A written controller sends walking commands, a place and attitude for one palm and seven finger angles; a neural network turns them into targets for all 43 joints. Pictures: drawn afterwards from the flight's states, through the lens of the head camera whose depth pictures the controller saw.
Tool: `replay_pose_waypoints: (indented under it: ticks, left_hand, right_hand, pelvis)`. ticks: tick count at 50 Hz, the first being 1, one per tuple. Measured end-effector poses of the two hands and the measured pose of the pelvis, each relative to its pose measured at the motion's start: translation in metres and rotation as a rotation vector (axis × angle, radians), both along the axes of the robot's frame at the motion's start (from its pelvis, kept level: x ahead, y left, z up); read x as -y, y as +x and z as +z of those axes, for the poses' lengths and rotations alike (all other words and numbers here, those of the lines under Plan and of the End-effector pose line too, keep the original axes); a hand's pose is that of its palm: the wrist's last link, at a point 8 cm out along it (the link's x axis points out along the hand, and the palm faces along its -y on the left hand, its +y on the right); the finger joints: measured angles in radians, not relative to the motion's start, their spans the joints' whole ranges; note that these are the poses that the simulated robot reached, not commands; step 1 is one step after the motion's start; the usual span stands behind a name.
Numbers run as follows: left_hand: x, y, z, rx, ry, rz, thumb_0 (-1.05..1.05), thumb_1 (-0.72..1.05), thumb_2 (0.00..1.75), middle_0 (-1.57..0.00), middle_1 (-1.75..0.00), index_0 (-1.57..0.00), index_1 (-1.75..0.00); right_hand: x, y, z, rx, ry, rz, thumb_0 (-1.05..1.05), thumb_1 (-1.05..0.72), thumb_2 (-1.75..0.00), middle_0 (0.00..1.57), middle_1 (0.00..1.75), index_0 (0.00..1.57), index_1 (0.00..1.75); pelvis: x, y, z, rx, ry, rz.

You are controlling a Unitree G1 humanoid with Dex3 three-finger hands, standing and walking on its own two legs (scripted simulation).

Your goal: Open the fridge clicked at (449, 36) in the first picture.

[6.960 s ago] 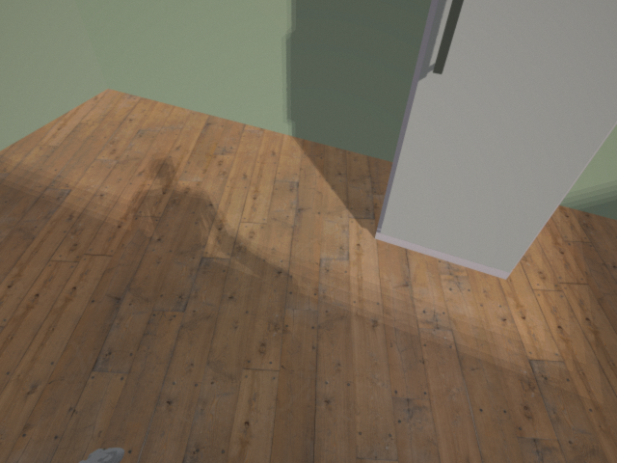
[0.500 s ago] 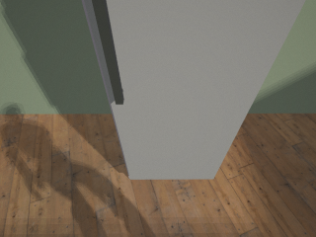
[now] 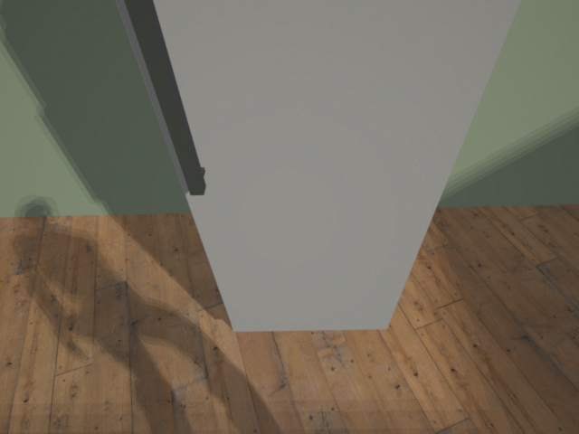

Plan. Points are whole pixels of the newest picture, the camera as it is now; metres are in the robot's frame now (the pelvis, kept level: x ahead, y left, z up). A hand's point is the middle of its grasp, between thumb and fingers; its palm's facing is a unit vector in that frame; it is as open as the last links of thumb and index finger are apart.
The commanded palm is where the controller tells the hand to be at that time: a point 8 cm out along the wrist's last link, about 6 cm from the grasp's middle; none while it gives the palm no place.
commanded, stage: look again from close up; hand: left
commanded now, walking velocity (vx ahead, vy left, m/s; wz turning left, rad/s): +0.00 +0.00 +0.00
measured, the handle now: (161, 54) +0.52 +0.20 +0.28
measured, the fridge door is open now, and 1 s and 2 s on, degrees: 0 0 0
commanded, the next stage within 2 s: shuffle to correct the standing spot in 0.42 s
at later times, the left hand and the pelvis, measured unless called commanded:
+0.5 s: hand out of the picture +0.01 +0.18 -0.17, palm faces +0.03 -0.98 -0.21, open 7.4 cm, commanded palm none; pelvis -0.01 +0.00 +0.00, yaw +0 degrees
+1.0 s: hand out of the picture +0.05 +0.18 -0.18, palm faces +0.08 -0.98 -0.18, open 7.3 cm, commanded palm none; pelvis +0.05 +0.01 -0.01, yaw +2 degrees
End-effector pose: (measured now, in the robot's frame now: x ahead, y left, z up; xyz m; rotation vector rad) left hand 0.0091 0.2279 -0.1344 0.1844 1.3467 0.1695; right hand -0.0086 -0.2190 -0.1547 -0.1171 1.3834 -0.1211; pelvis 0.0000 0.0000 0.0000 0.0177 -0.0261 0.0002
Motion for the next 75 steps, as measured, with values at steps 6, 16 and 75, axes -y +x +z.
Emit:
replay_pose_waypoints:
  ticks: [6, 16, 75]
  left_hand:
    - [0.006, -0.004, -0.003, -0.005, -0.012, 0.005, 0.01, 0.92, 0.90, -0.20, -0.30, -0.20, -0.30]
    - [0.007, -0.007, -0.004, 0.002, -0.021, 0.008, 0.00, 0.91, 0.90, -0.20, -0.30, -0.20, -0.30]
    - [-0.020, 0.079, -0.008, 0.014, 0.016, 0.001, 0.01, 0.91, 0.90, -0.20, -0.30, -0.20, -0.30]
  right_hand:
    - [0.009, -0.006, 0.003, -0.021, -0.016, 0.000, 0.00, -0.91, -0.90, 0.19, 0.30, 0.20, 0.30]
    - [0.010, -0.010, 0.007, -0.019, -0.023, 0.002, 0.00, -0.91, -0.90, 0.19, 0.30, 0.20, 0.30]
    - [-0.010, 0.136, 0.002, 0.136, -0.029, -0.020, 0.00, -0.93, -0.90, 0.20, 0.30, 0.20, 0.30]
  pelvis:
    - [0.006, -0.003, 0.001, 0.001, -0.004, 0.003]
    - [0.008, -0.007, 0.002, 0.006, -0.008, 0.005]
    - [-0.013, 0.068, -0.008, -0.020, 0.004, -0.003]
